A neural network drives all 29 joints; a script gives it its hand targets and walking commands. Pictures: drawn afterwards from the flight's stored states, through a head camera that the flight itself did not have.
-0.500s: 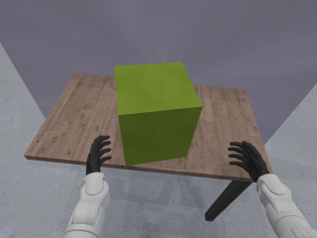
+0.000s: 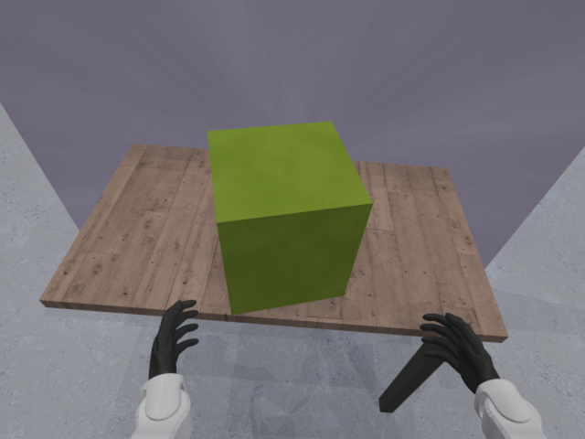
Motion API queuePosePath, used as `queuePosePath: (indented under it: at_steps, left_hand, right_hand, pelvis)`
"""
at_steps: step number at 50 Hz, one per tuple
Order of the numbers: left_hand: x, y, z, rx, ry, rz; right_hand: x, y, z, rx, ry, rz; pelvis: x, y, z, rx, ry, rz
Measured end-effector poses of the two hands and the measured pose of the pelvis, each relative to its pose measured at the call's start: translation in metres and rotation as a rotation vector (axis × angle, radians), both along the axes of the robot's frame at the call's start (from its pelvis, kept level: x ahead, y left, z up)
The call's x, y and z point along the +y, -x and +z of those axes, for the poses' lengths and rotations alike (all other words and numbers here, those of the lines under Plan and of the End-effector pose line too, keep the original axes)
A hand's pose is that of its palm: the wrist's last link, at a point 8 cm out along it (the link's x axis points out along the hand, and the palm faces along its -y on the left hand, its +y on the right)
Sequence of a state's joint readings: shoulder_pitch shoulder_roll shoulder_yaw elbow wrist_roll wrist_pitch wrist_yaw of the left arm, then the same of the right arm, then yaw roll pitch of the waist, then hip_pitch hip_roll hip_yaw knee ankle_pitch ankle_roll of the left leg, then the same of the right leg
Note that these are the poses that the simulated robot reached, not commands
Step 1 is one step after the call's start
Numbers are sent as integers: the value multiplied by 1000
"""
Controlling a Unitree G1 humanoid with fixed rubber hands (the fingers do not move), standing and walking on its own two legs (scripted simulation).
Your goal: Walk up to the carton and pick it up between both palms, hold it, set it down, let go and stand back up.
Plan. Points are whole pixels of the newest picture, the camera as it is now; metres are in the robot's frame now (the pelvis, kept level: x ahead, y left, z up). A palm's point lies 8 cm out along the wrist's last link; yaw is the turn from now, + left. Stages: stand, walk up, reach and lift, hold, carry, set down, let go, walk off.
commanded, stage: set down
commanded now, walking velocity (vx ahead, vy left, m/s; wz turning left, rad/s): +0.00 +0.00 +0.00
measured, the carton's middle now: (280, 219) +0.47 +0.04 +0.01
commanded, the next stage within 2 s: let go in 1.06 s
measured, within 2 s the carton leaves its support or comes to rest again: neither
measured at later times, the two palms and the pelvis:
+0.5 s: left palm (135, 402) +0.19 +0.21 -0.05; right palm (462, 421) +0.18 -0.23 -0.06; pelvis +0.01 +0.01 +0.00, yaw -1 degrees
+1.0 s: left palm (112, 415) +0.17 +0.24 -0.07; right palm out of the picture +0.16 -0.21 -0.07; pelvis +0.00 +0.03 +0.00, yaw -2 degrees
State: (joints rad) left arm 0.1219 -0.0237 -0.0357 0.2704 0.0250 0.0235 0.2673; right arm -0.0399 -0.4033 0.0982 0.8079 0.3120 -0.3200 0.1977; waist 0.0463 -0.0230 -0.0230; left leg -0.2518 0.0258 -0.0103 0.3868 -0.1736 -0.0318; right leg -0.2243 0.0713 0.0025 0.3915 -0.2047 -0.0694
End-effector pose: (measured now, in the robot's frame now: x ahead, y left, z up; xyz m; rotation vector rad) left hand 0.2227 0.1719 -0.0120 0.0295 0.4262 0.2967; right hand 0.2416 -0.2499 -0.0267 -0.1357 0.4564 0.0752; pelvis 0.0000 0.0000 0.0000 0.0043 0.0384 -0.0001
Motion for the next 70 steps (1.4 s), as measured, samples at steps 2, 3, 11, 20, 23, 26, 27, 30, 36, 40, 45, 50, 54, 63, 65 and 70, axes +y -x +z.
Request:
queuePosePath:
  at_steps: [2,3,11,20,23,26,27,30,36,40,45,50,54,63,65,70]
  left_hand:
    - [1,-1,-4,21,-6,-11]
    - [1,-1,-6,30,-2,-12]
    - [9,22,-28,111,15,-10]
    - [32,27,-34,164,-16,-45]
    - [38,32,-38,202,-15,-60]
    - [42,39,-43,242,-18,-81]
    - [43,40,-44,253,-18,-87]
    - [47,41,-45,258,-19,-98]
    - [53,38,-46,267,-30,-121]
    - [56,43,-52,318,-35,-146]
    - [63,46,-52,317,-43,-151]
    - [72,49,-59,380,-60,-168]
    - [76,47,-61,389,-59,-173]
    - [80,44,-70,445,-65,-204]
    - [82,44,-70,445,-64,-206]
    - [87,45,-71,439,-74,-205]
  right_hand:
    - [-1,3,-2,18,4,-4]
    - [-1,5,-4,32,8,-3]
    - [3,29,-17,90,33,-36]
    - [16,43,-25,137,34,-67]
    - [20,52,-30,171,40,-74]
    - [23,60,-32,181,41,-85]
    - [24,62,-32,180,38,-93]
    - [28,65,-30,170,34,-103]
    - [34,68,-28,192,53,-96]
    - [34,72,-31,221,67,-113]
    - [35,78,-33,209,64,-148]
    - [38,86,-44,265,67,-158]
    - [41,88,-46,268,64,-170]
    - [43,85,-52,292,86,-172]
    - [41,85,-52,286,90,-179]
    - [40,83,-52,270,87,-182]
  pelvis:
    - [0,1,0,-7,0,-8]
    - [0,1,0,-11,0,-11]
    - [1,-2,1,-27,-3,-10]
    - [7,-4,2,-48,-1,-16]
    - [10,-5,2,-62,0,-15]
    - [13,-6,3,-74,1,-18]
    - [14,-5,3,-77,2,-20]
    - [17,-3,3,-82,3,-27]
    - [21,0,2,-89,5,-30]
    - [24,1,3,-95,5,-32]
    - [28,-1,3,-91,5,-35]
    - [31,-3,3,-93,6,-34]
    - [31,-7,3,-82,5,-33]
    - [31,-16,2,-78,9,-31]
    - [31,-18,2,-75,9,-30]
    - [30,-20,2,-71,11,-23]
